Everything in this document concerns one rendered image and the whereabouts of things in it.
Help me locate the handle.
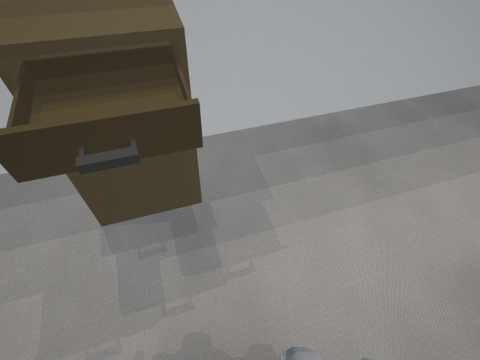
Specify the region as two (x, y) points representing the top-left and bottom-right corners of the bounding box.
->
(76, 137), (141, 175)

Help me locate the drawer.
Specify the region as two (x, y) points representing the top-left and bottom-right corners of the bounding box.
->
(0, 44), (203, 183)

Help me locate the cabinet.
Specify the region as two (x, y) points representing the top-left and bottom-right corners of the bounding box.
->
(0, 0), (202, 227)

